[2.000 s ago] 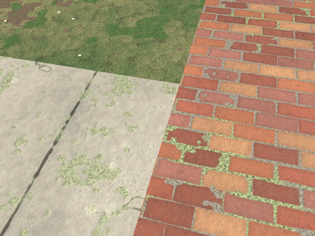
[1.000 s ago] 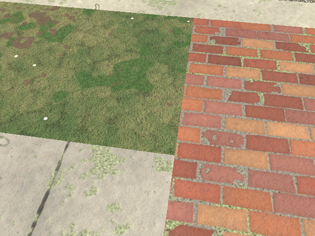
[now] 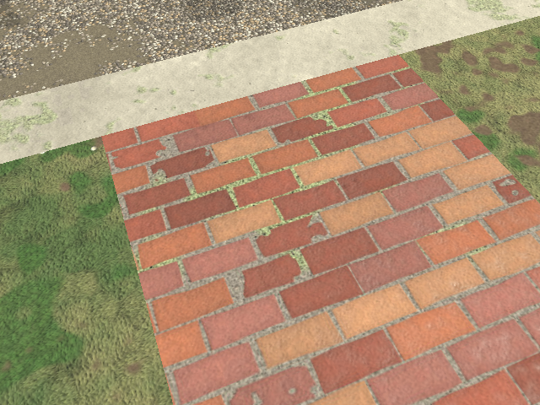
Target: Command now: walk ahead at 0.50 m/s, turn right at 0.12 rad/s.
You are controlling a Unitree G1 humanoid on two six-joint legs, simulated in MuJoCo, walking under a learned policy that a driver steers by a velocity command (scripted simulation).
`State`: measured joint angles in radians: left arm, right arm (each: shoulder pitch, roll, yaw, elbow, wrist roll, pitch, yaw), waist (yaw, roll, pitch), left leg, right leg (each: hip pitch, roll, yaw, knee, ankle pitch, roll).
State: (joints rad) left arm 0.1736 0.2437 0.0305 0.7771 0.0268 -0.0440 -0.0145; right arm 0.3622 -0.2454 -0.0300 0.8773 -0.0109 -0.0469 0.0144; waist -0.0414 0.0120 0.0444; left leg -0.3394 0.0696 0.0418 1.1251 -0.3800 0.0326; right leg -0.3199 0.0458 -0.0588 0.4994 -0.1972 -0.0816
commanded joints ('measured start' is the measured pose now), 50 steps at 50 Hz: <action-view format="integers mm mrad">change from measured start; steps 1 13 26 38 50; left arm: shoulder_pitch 92 274 179 -142 169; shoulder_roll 99 132 92 29 184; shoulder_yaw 27 35 26 -1 60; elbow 2 128 120 30 76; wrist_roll -14 -15 -7 1 10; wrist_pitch -21 -46 -33 3 -28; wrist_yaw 8 10 7 -20 23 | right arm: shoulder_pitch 46 -326 -86 86 95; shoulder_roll -86 -56 -97 -96 -102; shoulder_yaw -22 -9 -39 -32 -46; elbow -44 -148 -37 87 60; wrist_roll -22 -17 -6 5 9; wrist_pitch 9 14 -23 -50 -12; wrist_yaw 9 25 -3 -6 -25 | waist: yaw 14 89 33 1 101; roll -94 -70 33 46 -128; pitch -51 54 -36 50 -216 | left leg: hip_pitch -182 -297 264 254 -282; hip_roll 46 23 202 101 -68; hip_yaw -48 11 -341 -93 -107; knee -14 -454 -917 -1017 102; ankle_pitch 68 374 232 470 -99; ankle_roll -4 -19 189 166 78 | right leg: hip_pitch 189 306 -242 -282 489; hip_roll -247 -232 -105 -137 -466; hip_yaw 250 131 120 6 604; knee -292 -375 687 204 -246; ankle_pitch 264 339 -109 187 -244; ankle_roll -122 -126 -11 75 -119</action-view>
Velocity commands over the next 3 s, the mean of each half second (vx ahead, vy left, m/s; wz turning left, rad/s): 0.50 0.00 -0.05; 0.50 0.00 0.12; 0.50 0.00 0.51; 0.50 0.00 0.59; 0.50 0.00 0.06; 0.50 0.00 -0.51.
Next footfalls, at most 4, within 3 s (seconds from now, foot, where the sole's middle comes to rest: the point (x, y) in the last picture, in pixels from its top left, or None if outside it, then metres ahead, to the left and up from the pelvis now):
0.40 left None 0.39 0.12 -0.77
0.94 right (306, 323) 0.67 -0.07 -0.77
1.48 left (212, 258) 0.89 0.18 -0.77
2.02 right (203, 167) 1.25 0.22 -0.77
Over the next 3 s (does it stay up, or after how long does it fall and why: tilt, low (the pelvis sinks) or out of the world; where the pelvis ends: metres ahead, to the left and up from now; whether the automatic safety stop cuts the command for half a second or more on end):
stays up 1.39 0.44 -0.03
